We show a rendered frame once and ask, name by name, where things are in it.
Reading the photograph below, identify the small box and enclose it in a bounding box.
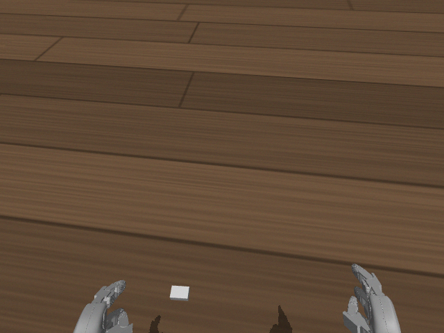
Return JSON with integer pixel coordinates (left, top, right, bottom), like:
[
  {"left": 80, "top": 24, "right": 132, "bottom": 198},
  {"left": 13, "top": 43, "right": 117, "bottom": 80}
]
[{"left": 170, "top": 286, "right": 190, "bottom": 301}]

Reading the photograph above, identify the right robot hand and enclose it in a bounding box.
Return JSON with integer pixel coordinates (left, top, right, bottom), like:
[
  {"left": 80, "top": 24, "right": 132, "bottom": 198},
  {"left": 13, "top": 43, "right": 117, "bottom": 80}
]
[{"left": 343, "top": 264, "right": 401, "bottom": 333}]

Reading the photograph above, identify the left robot hand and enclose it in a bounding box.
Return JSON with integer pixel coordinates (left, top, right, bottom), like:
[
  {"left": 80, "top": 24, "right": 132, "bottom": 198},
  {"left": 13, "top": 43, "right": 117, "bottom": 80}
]
[{"left": 73, "top": 280, "right": 133, "bottom": 333}]

